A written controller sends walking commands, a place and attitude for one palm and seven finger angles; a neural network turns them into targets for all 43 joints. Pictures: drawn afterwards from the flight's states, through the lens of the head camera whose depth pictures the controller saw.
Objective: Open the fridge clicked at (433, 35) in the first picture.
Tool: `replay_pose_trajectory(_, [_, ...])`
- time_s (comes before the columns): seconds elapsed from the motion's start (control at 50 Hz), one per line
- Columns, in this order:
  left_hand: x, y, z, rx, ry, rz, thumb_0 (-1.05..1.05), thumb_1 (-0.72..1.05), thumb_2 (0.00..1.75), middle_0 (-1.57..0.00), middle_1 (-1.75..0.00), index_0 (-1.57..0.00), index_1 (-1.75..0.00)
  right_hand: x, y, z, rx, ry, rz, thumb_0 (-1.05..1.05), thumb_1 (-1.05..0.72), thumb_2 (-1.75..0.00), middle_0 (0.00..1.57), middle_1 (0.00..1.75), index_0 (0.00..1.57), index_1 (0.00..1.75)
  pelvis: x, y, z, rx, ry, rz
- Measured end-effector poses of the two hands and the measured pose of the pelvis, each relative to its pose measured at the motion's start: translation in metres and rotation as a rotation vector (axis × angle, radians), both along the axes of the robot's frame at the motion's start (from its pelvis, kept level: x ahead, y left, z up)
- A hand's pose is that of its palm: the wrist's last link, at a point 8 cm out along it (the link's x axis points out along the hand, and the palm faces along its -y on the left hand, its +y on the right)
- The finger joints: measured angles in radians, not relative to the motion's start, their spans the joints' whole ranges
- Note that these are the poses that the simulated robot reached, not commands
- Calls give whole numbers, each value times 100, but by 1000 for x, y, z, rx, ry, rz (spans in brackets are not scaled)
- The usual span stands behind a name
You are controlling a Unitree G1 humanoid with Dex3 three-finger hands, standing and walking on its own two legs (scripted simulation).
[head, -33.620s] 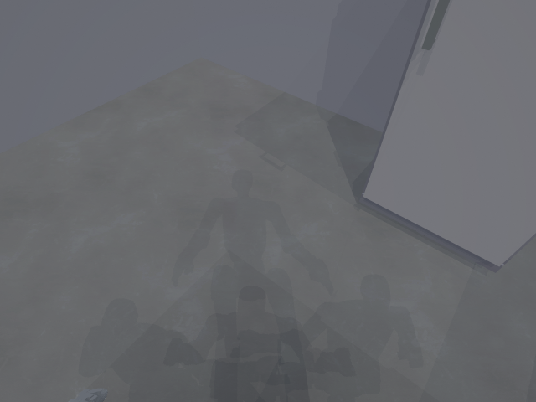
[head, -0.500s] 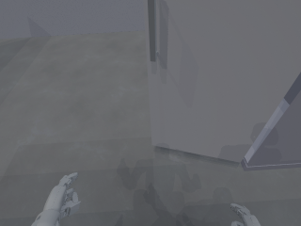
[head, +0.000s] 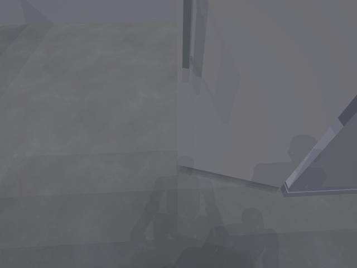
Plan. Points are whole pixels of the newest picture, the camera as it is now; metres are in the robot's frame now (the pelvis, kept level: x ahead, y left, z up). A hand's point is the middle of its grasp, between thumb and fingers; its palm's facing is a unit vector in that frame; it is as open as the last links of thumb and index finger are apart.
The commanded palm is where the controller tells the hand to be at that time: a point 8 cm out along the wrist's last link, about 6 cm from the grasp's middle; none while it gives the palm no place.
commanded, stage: let the arm hang, fingers relaxed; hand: left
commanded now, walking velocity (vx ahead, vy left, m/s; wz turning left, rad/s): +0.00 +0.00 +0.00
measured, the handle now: (189, 25) +0.73 +0.02 +0.18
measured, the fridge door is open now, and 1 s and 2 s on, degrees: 73 73 73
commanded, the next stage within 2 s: look to check the result in 0.42 s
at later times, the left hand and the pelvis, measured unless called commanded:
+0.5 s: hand out of the picture +0.04 +0.19 -0.17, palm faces -0.01 -0.97 -0.22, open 7.3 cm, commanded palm none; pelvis +0.01 +0.00 +0.00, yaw -1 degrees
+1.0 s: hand out of the picture +0.07 +0.23 -0.16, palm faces -0.03 -0.95 -0.31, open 7.4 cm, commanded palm none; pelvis +0.01 -0.01 +0.00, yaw -1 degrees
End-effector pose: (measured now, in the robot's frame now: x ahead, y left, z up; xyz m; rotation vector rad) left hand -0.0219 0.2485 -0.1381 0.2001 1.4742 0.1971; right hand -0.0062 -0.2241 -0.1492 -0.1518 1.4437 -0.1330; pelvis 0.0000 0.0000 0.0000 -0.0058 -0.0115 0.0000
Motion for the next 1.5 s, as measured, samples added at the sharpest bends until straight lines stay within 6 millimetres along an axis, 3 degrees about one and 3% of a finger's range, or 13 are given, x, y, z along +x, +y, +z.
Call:
replay_pose_trajectory(0.28, [56,-16,-5,-53,-150,-47,1,91,90,-20,-30,-20,-30,25,-2,5,-20,-90,-1,0,-91,-90,20,30,20,30,3,4,1,7,-5,-9])
replay_pose_trajectory(0.72, [52,10,4,13,-109,-52,1,91,90,-20,-30,-20,-30,39,-31,12,-71,-86,15,0,-91,-90,20,30,21,30,6,-1,3,5,-6,-10])
replay_pose_trajectory(1.14, [110,30,20,71,-225,-114,1,91,90,-20,-30,-20,-30,93,-73,31,-150,-197,63,0,-91,-90,20,30,21,30,12,-8,5,8,1,-13])
replay_pose_trajectory(1.3, [124,30,24,84,-239,-127,1,91,90,-20,-30,-20,-30,101,-80,32,-153,-198,70,0,-91,-90,21,30,21,30,19,-11,6,11,6,-13])
replay_pose_trajectory(1.5, [129,24,24,87,-226,-125,1,91,90,-20,-30,-20,-30,102,-83,28,-145,-179,65,0,-91,-90,21,30,21,30,27,-17,6,14,7,-14])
